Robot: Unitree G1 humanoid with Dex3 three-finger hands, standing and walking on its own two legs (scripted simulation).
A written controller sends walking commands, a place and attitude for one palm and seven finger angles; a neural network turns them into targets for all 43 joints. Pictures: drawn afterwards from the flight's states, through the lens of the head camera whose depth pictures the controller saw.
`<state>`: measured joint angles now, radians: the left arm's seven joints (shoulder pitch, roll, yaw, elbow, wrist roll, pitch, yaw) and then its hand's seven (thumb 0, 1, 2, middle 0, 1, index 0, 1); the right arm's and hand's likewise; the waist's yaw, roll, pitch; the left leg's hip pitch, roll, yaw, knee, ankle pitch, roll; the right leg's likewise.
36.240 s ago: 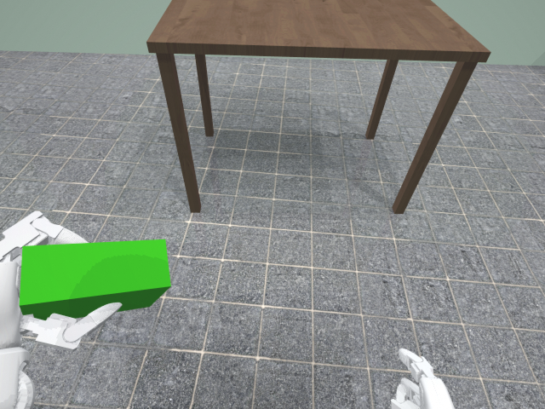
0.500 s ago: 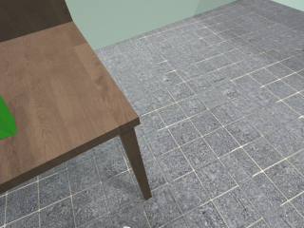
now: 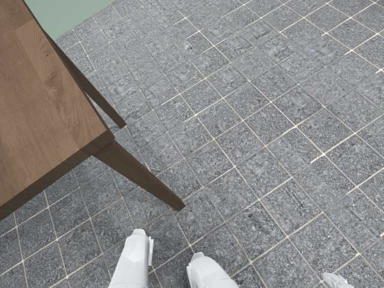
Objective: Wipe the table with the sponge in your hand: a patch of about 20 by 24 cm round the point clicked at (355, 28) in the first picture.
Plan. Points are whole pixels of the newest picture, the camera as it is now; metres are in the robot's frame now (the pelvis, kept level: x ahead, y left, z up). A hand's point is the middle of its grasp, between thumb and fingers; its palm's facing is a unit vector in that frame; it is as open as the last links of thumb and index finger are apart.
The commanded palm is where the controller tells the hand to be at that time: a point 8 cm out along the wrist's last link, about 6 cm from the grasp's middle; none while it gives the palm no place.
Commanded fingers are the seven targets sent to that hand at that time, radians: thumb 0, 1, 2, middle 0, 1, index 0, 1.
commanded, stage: bring the hand home and regain balance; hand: left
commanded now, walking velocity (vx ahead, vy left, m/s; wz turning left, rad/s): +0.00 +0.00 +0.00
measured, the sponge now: out of the picture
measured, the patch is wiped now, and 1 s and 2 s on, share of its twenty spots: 0.60 0.60 0.60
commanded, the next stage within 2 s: none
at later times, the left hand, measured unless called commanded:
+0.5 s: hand (137, 62) +0.41 -0.04 +0.22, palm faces +0.23 -0.68 -0.70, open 9.3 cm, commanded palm +0.31 +0.17 +0.22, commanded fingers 0.00 0.10 1.30 -1.20 -1.60 -1.20 -1.60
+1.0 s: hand (341, 215) +0.19 -0.20 +0.21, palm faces +0.38 -0.84 -0.38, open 9.3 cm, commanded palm +0.14 -0.11 +0.21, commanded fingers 0.00 0.10 1.30 -1.20 -1.60 -1.20 -1.60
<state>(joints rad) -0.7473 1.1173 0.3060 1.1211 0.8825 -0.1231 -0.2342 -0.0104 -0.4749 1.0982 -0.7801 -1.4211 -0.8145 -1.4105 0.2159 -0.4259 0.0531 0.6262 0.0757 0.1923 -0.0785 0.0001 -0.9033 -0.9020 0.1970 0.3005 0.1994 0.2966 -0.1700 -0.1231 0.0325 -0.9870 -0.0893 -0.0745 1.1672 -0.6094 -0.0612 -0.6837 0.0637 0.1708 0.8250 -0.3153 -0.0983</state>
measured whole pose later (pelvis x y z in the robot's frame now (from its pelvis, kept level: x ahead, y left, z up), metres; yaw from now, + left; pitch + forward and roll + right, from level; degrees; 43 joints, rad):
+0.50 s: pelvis +0.03 -0.14 -0.07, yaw -3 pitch -2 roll +9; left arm -0.18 0.50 0.47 0.05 -0.21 -0.11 -0.02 -0.01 -0.48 1.07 -0.81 -1.43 -0.84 -1.42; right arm 0.20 -0.52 -0.12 0.63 0.08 0.16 -0.03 0.01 -0.92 -0.90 0.19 0.30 0.19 0.29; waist -0.18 0.41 0.23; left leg -0.47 -0.08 -0.07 1.43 -0.53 -0.08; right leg -0.61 0.09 0.07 1.30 -0.64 -0.11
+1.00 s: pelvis +0.00 -0.40 +0.01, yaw +4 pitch -2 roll +1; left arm 0.48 0.29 0.25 -0.62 -0.05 -0.14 0.11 -0.02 -0.48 1.09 -0.81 -1.43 -0.85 -1.42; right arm 0.12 -0.31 -0.08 0.57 0.03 -0.12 -0.10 0.00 -0.91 -0.90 0.19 0.30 0.20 0.30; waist 0.02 0.08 0.02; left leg -0.36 0.04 -0.12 0.89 -0.42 0.01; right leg -0.43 0.00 0.00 0.68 -0.23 -0.01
